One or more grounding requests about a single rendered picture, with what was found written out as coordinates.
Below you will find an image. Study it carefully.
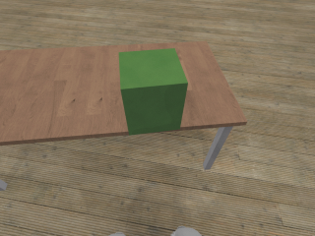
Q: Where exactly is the carton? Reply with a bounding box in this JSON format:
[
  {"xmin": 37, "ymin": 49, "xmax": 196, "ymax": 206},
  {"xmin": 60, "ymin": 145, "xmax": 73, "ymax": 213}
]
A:
[{"xmin": 118, "ymin": 48, "xmax": 188, "ymax": 136}]

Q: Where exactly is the table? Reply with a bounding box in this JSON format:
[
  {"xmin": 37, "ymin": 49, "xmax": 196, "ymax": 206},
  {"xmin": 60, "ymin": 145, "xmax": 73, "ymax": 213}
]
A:
[{"xmin": 0, "ymin": 41, "xmax": 248, "ymax": 191}]

